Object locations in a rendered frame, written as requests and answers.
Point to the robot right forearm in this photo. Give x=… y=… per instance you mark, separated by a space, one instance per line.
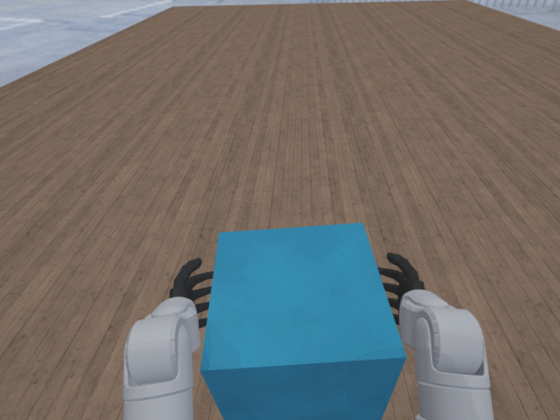
x=450 y=358

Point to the robot left forearm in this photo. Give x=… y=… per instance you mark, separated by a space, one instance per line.
x=158 y=363

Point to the carton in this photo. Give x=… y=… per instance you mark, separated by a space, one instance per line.
x=299 y=326

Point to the right robot hand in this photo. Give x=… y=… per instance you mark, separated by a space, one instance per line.
x=408 y=280

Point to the left robot hand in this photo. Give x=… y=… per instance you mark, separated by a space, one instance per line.
x=183 y=286

